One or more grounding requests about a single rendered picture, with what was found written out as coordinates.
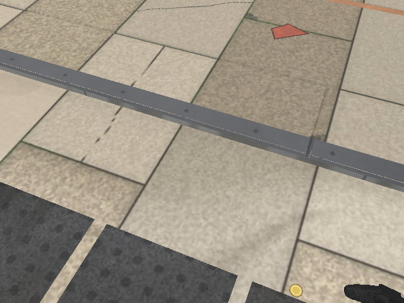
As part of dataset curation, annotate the right robot hand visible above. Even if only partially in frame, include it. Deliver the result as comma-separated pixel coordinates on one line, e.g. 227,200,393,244
344,284,404,303

